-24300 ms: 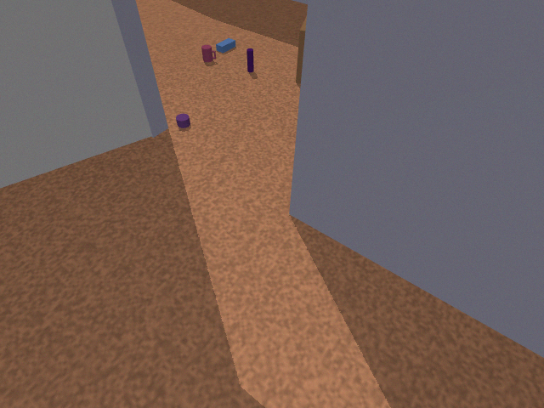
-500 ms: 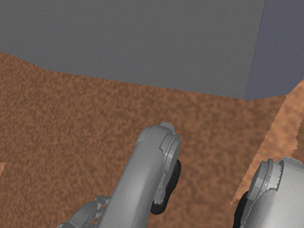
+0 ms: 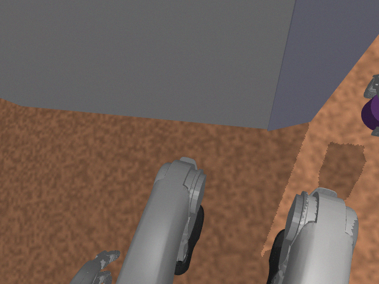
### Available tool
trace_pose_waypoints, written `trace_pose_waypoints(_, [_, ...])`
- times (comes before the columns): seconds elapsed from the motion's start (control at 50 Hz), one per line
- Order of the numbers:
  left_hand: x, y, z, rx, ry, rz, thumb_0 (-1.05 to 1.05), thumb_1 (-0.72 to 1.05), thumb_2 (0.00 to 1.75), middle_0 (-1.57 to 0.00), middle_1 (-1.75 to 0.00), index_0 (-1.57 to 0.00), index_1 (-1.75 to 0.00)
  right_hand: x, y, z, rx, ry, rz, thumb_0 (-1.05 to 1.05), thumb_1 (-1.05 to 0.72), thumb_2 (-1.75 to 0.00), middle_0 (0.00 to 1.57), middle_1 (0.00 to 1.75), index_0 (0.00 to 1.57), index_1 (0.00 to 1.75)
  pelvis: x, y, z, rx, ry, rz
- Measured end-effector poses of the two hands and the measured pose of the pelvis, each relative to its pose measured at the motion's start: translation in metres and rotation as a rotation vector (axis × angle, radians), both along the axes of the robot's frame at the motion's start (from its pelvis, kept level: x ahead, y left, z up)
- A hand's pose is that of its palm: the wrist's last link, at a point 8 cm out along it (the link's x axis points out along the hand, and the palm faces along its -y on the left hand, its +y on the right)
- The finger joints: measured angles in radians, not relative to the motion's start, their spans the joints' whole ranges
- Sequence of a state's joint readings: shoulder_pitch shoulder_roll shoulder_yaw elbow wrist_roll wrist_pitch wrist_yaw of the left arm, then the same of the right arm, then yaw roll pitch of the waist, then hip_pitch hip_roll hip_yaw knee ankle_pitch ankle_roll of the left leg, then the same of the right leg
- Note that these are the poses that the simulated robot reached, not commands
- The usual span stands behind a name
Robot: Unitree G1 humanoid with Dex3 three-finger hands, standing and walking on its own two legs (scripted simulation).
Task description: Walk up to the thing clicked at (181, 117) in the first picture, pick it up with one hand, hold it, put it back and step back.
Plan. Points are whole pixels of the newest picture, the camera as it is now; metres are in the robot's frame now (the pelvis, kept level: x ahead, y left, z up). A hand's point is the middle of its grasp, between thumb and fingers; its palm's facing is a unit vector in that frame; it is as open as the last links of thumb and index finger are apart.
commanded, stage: lift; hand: right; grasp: from above
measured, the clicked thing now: out of the picture +0.50 -0.31 -0.18
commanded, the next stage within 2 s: hold in 1.80 s
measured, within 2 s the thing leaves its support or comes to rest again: neither
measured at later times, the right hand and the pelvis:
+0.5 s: hand out of the picture +0.44 -0.31 -0.07, palm faces -0.46 +0.11 -0.88, open 9.8 cm; pelvis -0.01 +0.00 +0.05, yaw -3 degrees
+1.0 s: hand out of the picture +0.36 -0.30 +0.13, palm faces -0.43 +0.14 -0.89, open 9.7 cm; pelvis +0.00 +0.00 +0.20, yaw -7 degrees
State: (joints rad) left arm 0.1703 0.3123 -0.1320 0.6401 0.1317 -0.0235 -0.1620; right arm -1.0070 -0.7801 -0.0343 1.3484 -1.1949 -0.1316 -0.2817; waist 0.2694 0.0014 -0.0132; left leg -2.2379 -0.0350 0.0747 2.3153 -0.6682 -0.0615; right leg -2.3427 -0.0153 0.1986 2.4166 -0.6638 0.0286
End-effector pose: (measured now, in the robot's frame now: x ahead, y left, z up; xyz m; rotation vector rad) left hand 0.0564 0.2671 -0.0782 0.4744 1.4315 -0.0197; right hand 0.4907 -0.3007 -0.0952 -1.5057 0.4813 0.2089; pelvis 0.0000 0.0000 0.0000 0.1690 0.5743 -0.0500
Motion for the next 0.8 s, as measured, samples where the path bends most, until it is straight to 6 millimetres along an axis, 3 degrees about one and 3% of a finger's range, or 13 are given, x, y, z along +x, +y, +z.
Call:
trace_pose_waypoints(0.2, [-0.007,0.002,0.009,0.020,0.015,0.051,0.00,0.90,0.90,-0.20,-0.30,-0.20,-0.30,-0.004,-0.003,0.024,0.013,0.034,-0.038,-0.04,0.01,-0.56,0.52,0.80,0.67,0.74,-0.002,0.001,0.014,-0.012,0.014,-0.013])
trace_pose_waypoints(0.4, [-0.001,0.003,0.021,0.019,0.003,0.082,0.00,0.91,0.90,-0.20,-0.30,-0.20,-0.30,-0.030,-0.007,0.055,0.029,0.068,-0.023,-0.04,0.01,-0.57,0.51,0.80,0.66,0.75,-0.005,0.000,0.034,-0.024,0.023,-0.031])
trace_pose_waypoints(0.6, [0.031,-0.005,0.045,-0.008,-0.098,0.093,0.00,0.90,0.90,-0.20,-0.30,-0.20,-0.30,-0.060,-0.017,0.116,0.030,0.026,-0.026,-0.04,0.01,-0.56,0.51,0.80,0.66,0.75,-0.006,-0.002,0.071,-0.041,0.026,-0.045])
trace_pose_waypoints(0.8, [0.067,-0.017,0.098,-0.040,-0.215,0.102,0.00,0.90,0.90,-0.20,-0.30,-0.20,-0.30,-0.090,-0.013,0.192,0.048,0.010,-0.034,-0.04,-0.01,-0.53,0.51,0.79,0.67,0.74,-0.004,-0.004,0.129,-0.060,-0.010,-0.061])
